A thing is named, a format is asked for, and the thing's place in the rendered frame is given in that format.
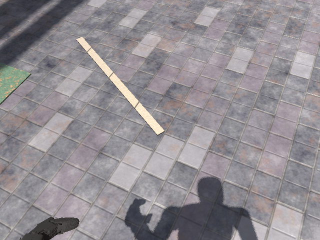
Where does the left robot hand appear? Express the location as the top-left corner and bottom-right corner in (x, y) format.
(19, 217), (80, 240)

